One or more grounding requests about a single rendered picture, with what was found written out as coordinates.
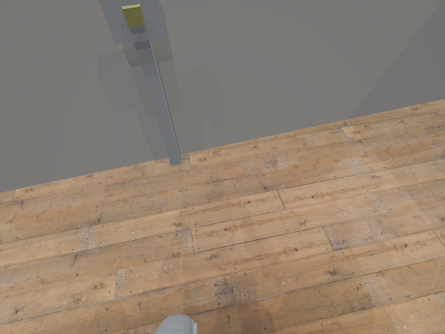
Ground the robot left thigh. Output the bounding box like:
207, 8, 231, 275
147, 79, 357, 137
154, 315, 197, 334

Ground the panel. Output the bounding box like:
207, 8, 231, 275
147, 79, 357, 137
99, 0, 181, 166

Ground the button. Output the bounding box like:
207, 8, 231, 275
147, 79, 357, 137
122, 4, 145, 27

